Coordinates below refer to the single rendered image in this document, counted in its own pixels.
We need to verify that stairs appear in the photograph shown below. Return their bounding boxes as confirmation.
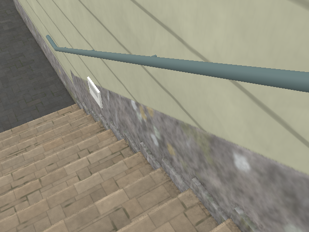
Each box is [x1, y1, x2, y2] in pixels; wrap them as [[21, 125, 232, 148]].
[[0, 103, 241, 232]]

